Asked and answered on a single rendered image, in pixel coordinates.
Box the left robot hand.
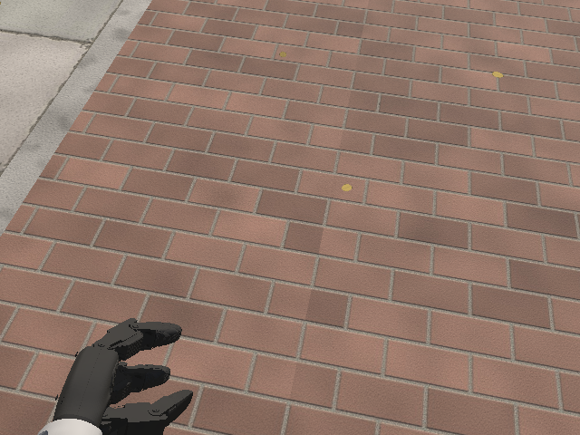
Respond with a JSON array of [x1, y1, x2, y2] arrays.
[[53, 318, 193, 435]]

